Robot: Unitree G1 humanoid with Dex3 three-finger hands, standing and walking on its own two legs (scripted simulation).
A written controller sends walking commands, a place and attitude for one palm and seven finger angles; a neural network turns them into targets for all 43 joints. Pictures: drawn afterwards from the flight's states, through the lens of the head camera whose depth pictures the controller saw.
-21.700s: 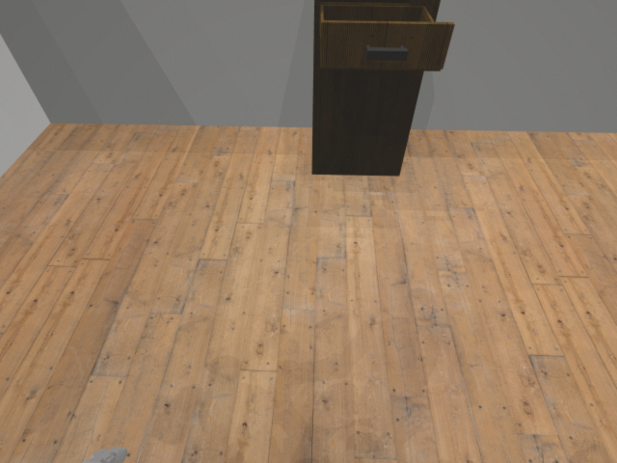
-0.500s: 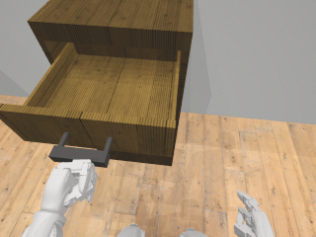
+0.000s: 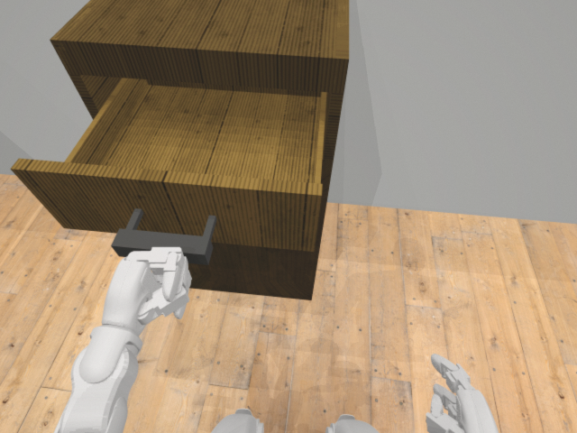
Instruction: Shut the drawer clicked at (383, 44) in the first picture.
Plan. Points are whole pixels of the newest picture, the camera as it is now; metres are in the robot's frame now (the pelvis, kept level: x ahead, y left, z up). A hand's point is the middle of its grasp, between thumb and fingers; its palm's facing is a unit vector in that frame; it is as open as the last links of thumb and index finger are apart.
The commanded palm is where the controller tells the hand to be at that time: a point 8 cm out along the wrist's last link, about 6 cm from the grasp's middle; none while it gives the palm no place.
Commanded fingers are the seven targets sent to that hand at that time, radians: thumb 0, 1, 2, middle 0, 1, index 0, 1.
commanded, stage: push the drawer shut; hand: left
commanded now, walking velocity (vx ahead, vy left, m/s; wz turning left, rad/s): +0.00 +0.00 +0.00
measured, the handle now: (169, 232) +0.37 +0.18 +0.06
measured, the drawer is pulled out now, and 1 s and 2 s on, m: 0.22 0.10 0.00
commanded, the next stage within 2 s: pull the fist back off the drawer in 2.00 s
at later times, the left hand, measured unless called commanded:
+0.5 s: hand (194, 254) +0.34 +0.14 +0.06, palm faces -0.10 -0.99 -0.05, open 3.2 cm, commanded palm +0.34 +0.20 +0.06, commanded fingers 0.00 0.90 0.90 -1.40 -1.60 -1.40 -1.60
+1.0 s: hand (206, 216) +0.41 +0.13 +0.06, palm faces -0.09 -0.99 -0.05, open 3.2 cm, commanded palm +0.40 +0.19 +0.06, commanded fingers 0.00 0.90 0.90 -1.40 -1.60 -1.40 -1.60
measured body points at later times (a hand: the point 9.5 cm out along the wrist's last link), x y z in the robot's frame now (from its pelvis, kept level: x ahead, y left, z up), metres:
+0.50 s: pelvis +0.00 +0.00 +0.00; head +0.07 +0.00 +0.45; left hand +0.34 +0.19 +0.06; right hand +0.14 -0.25 -0.10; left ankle +0.02 +0.10 -0.68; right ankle +0.01 -0.10 -0.68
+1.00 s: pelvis +0.00 +0.00 +0.00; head +0.07 +0.00 +0.44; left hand +0.40 +0.19 +0.06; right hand +0.08 -0.26 -0.11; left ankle +0.02 +0.10 -0.68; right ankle +0.01 -0.10 -0.68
